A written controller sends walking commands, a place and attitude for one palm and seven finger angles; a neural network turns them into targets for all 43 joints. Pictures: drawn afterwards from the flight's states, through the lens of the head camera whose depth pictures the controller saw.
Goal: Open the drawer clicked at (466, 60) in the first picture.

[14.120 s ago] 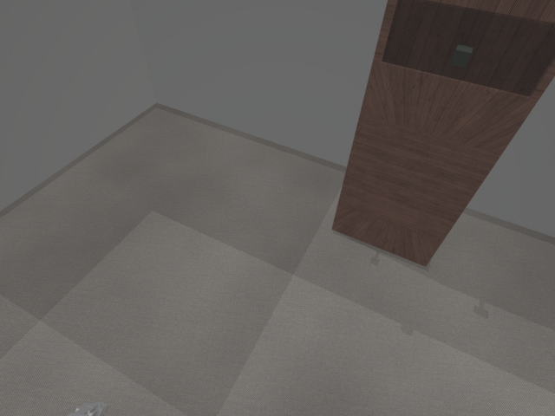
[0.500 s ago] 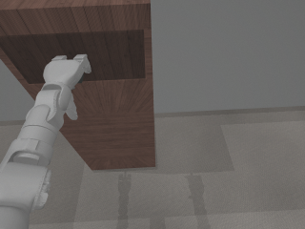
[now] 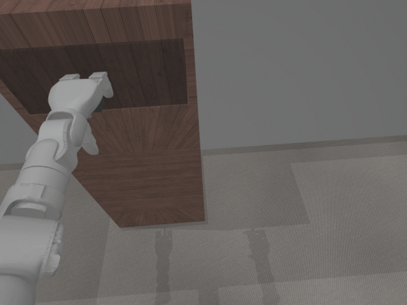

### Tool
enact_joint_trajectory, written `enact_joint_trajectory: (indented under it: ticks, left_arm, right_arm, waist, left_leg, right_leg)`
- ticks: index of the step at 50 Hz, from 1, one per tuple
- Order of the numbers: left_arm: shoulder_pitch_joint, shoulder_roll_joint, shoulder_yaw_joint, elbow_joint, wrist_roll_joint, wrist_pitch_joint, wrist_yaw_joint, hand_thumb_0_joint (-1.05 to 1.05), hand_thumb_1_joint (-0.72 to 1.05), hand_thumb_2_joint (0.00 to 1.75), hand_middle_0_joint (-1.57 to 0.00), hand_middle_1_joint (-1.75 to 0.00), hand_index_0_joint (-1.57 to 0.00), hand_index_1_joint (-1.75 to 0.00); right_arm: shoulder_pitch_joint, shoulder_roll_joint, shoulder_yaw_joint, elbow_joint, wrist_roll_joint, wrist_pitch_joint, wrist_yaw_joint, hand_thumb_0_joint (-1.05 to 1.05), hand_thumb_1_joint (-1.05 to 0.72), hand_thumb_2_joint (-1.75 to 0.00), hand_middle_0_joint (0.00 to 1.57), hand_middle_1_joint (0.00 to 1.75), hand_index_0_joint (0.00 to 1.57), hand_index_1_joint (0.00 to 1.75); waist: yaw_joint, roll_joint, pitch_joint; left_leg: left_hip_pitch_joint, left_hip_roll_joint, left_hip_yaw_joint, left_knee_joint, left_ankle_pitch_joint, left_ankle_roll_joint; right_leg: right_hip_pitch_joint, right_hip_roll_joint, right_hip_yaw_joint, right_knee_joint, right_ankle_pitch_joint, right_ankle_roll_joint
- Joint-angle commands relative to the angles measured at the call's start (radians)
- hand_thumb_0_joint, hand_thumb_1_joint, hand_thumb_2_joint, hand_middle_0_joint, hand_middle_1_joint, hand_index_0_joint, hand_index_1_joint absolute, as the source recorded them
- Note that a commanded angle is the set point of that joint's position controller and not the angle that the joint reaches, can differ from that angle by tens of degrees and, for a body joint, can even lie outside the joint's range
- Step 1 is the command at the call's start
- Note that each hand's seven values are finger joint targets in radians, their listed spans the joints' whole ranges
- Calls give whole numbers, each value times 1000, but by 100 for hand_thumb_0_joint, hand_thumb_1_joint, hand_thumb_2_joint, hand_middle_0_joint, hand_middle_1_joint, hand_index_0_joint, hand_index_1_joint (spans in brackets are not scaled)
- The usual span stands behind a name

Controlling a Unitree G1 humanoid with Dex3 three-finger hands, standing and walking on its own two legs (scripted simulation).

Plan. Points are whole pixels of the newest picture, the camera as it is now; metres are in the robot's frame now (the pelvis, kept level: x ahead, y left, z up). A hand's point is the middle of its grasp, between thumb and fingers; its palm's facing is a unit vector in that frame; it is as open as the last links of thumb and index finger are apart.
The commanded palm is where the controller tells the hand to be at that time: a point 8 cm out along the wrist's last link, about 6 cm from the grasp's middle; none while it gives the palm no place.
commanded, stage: close the thumb around the handle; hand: left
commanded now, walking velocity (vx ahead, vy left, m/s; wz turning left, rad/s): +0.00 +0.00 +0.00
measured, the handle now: (93, 93) +0.51 +0.24 +0.13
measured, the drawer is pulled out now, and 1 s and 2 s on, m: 0.00 0.04 0.15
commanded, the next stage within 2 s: pull the drawer open in 0.52 s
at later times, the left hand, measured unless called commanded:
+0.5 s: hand (89, 117) +0.46 +0.24 +0.11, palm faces +0.00 -0.03 -1.00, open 7.1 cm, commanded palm +0.44 +0.24 +0.17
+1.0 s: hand (86, 132) +0.42 +0.23 +0.11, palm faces +0.02 -0.03 -1.00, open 7.1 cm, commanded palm +0.39 +0.23 +0.17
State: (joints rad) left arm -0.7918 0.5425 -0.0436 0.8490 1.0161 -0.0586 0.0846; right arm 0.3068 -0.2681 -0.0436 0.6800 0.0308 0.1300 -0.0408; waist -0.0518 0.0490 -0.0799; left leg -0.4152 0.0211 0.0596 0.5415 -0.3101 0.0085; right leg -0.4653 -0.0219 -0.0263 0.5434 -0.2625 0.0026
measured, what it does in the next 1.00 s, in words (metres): stands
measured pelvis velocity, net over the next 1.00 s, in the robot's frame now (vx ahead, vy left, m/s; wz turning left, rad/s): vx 0.01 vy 0.01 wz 0.01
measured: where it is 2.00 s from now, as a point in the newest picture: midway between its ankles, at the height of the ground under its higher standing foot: outside the picture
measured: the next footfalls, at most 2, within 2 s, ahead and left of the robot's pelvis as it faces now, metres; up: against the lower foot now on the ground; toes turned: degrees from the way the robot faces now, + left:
none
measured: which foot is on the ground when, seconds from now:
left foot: down 0.00-1.00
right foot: down 0.00-1.00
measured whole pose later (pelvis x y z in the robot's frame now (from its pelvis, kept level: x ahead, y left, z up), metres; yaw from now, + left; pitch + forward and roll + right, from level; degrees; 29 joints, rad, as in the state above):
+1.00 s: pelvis +0.01 +0.01 +0.00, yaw +0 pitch +8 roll +0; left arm -0.54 0.49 -0.10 0.48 0.96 0.06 0.04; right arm 0.25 -0.26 -0.04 0.65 0.04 0.13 -0.01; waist 0.00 0.07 -0.08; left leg -0.34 0.01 0.05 0.51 -0.32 0.01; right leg -0.39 -0.03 -0.03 0.52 -0.27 0.01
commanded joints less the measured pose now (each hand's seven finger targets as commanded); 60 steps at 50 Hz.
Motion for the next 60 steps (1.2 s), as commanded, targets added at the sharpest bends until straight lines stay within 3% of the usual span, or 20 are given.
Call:
enact_joint_trajectory:
  ticks: [1, 6, 7, 9, 12, 16, 19, 23, 28, 30, 31, 32, 34, 38, 39, 47, 51, 53, 56, 60]
  left_arm:
    - [-467, 267, 81, -187, -8, -2, 39, 0, 6, 54, -34, -126, -34, -126]
    - [-457, 264, 81, -201, 1, -2, 39, 0, 34, 66, -36, -129, -36, -129]
    - [-450, 241, 63, -191, -3, 3, 37, 0, 40, 68, -36, -130, -36, -130]
    - [-446, 276, 95, -176, -6, 4, 33, 0, 51, 73, -37, -131, -37, -131]
    - [-481, 236, 54, -187, 3, 8, 35, 0, 68, 80, -38, -133, -38, -133]
    - [-471, 257, 76, -213, 2, 9, 32, 0, 90, 90, -40, -135, -40, -135]
    - [-438, 254, 82, -222, -3, 11, 28, 0, 90, 90, -40, -135, -40, -135]
    - [-471, 242, 63, -253, 13, 18, 43, 0, 90, 90, -40, -135, -40, -135]
    - [-470, 258, 81, -278, 8, 34, 46, 0, 90, 90, -40, -135, -40, -135]
    - [-478, 220, 47, -293, 0, 36, 41, 0, 90, 90, -40, -135, -40, -135]
    - [-460, 203, 42, -290, -5, 39, 40, 0, 90, 90, -40, -135, -40, -135]
    - [-420, 236, 77, -315, -6, 40, 40, 0, 90, 90, -40, -135, -40, -135]
    - [-378, 218, 63, -354, -16, 44, 30, 0, 90, 90, -40, -135, -40, -135]
    - [-264, 201, 63, -440, -37, 58, 16, 0, 90, 90, -40, -135, -40, -135]
    - [-246, 212, 72, -453, -39, 62, 12, 0, 90, 90, -40, -135, -40, -135]
    - [-158, 141, 17, -619, -47, 99, 3, 0, 90, 90, -40, -135, -40, -135]
    - [-127, 152, 29, -607, -56, 115, -6, 0, 90, 90, -40, -135, -40, -135]
    - [-99, 189, 63, -629, -55, 114, -11, 0, 90, 90, -40, -135, -40, -135]
    - [-91, 159, 39, -637, -62, 113, -17, 0, 90, 90, -40, -135, -40, -135]
    - [-59, 172, 53, -674, -64, 103, -24, 0, 90, 90, -40, -135, -40, -135]
  right_arm:
    - [21, -144, -49, -87, -1, -36, -14, 0, -90, -90, 20, 30, 20, 30]
    - [17, -139, -47, -95, -4, -36, -11, 0, -90, -90, 20, 30, 20, 30]
    - [16, -139, -45, -97, -2, -35, -10, 0, -90, -90, 20, 30, 20, 30]
    - [15, -147, -46, -97, -2, -33, -12, 0, -90, -90, 20, 30, 20, 30]
    - [14, -138, -44, -97, -2, -36, -9, 0, -90, -90, 20, 30, 20, 30]
    - [16, -140, -45, -101, -4, -34, -7, 0, -90, -90, 20, 30, 20, 30]
    - [11, -142, -46, -107, -6, -31, -5, 0, -90, -90, 20, 30, 20, 30]
    - [7, -138, -45, -100, -5, -32, 0, 0, -90, -90, 20, 30, 20, 30]
    - [9, -138, -48, -97, -5, -32, 2, 0, -90, -90, 20, 30, 20, 30]
    - [4, -136, -48, -99, -3, -32, 4, 0, -90, -90, 20, 30, 20, 30]
    - [6, -134, -51, -97, -5, -32, 5, 0, -90, -90, 20, 30, 20, 30]
    - [4, -137, -52, -103, -4, -33, 7, 0, -90, -90, 20, 30, 20, 30]
    - [-7, -138, -50, -115, -4, -31, 10, 0, -90, -90, 20, 30, 20, 30]
    - [-39, -134, -50, -136, 3, -33, 18, 0, -90, -90, 20, 30, 20, 30]
    - [-45, -140, -49, -138, 4, -31, 17, 0, -90, -90, 20, 30, 20, 30]
    - [-102, -124, -43, -152, 10, -42, 21, 0, -90, -90, 20, 30, 20, 30]
    - [-130, -124, -31, -147, 10, -46, 11, 0, -90, -90, 20, 30, 20, 30]
    - [-147, -122, -25, -155, 9, -46, 5, 0, -90, -90, 20, 30, 20, 30]
    - [-168, -115, -19, -157, 10, -48, 1, 0, -90, -90, 20, 30, 20, 30]
    - [-192, -111, -12, -169, 6, -53, -4, 0, -90, -90, 20, 30, 20, 30]
  waist:
    - [4, -17, -358]
    - [14, -4, -391]
    - [8, -21, -370]
    - [7, -61, -366]
    - [7, -1, -361]
    - [14, -8, -400]
    - [12, -36, -393]
    - [12, 23, -390]
    - [17, 19, -421]
    - [8, 27, -417]
    - [9, 15, -414]
    - [29, 30, -432]
    - [31, 19, -452]
    - [54, 21, -411]
    - [53, -4, -416]
    - [63, 20, -384]
    - [59, -27, -330]
    - [76, -19, -338]
    - [72, -17, -303]
    - [85, -22, -327]
  left_leg:
    - [128, -36, -7, -26, 383, 35]
    - [140, -38, -10, -17, 428, 33]
    - [135, -37, -11, -20, 422, 33]
    - [123, -36, -12, -19, 410, 35]
    - [137, -35, -14, -18, 421, 31]
    - [152, -33, -18, -9, 469, 31]
    - [151, -33, -18, -3, 488, 34]
    - [170, -30, -26, -1, 508, 27]
    - [180, -28, -27, 1, 534, 28]
    - [194, -25, -33, 3, 543, 27]
    - [202, -25, -33, 2, 544, 28]
    - [209, -23, -33, 0, 573, 26]
    - [221, -21, -35, 2, 611, 27]
    - [225, -18, -35, -11, 619, 27]
    - [224, -17, -37, -14, 627, 27]
    - [266, -20, -42, -26, 630, 23]
    - [237, -31, -31, -41, 542, 27]
    - [231, -37, -30, -49, 529, 26]
    - [235, -37, -29, -56, 507, 24]
    - [235, -43, -21, -57, 506, 26]
  right_leg:
    - [220, 42, 6, -26, 333, -30]
    - [233, 43, 3, -12, 361, -32]
    - [223, 42, -1, -15, 354, -31]
    - [234, 44, 1, -19, 348, -29]
    - [202, 43, -3, -13, 338, -33]
    - [221, 44, -3, -3, 370, -33]
    - [229, 46, -2, -8, 382, -32]
    - [190, 49, -6, 0, 363, -35]
    - [216, 50, -5, 2, 385, -35]
    - [198, 50, -8, -1, 371, -34]
    - [197, 50, -9, -4, 369, -34]
    - [213, 51, -9, -1, 381, -36]
    - [238, 50, -7, -3, 403, -36]
    - [245, 50, -9, -10, 402, -35]
    - [262, 51, -9, -13, 405, -36]
    - [249, 50, -12, -22, 386, -35]
    - [271, 47, -12, -37, 381, -34]
    - [299, 45, -10, -37, 383, -37]
    - [287, 43, -13, -45, 368, -37]
    - [325, 37, -7, -45, 396, -35]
